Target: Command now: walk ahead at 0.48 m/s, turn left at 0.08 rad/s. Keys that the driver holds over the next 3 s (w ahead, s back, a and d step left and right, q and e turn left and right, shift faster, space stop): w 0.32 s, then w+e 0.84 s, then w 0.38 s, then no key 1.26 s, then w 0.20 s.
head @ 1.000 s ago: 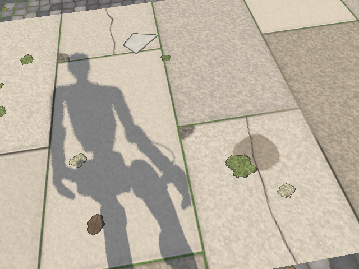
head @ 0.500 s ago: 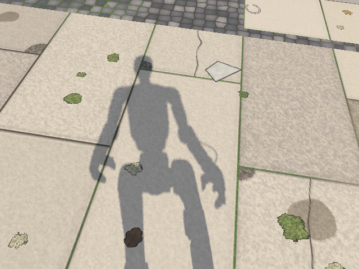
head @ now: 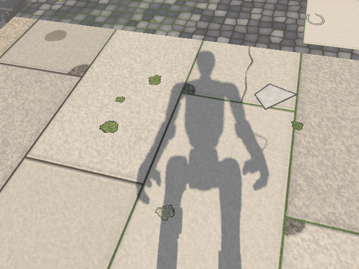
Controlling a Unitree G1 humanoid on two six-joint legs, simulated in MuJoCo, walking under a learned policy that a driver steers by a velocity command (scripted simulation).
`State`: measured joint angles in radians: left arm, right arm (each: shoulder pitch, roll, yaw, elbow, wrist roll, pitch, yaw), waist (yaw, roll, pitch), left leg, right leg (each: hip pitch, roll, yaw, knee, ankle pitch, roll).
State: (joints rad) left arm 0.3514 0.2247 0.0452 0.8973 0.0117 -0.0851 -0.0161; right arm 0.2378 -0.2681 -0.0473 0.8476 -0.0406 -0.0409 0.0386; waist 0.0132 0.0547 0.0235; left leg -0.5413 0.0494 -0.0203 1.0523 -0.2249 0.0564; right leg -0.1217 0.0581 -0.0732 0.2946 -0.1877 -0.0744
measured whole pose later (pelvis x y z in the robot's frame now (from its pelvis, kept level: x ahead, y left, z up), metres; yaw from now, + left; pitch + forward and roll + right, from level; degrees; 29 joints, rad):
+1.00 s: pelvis +0.55 -0.02 -0.01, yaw -20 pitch +0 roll +0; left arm 0.24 0.27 0.08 0.90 0.01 -0.02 -0.01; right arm 0.22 -0.23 -0.03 0.85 -0.03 -0.08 0.00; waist 0.00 0.01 0.06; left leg -0.45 0.08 0.00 1.22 -0.33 0.00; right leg -0.25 0.14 -0.05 0.45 -0.19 -0.15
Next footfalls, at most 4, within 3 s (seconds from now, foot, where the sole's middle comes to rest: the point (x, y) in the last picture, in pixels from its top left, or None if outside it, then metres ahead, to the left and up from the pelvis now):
0.28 left None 0.33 0.11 -0.78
0.84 right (219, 241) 0.60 -0.07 -0.78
1.36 left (211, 163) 0.97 -0.06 -0.78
1.84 right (266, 150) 1.03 -0.32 -0.78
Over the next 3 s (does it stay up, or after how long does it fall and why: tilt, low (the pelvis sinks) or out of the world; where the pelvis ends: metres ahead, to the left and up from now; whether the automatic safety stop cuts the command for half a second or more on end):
stays up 1.04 -0.21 -0.01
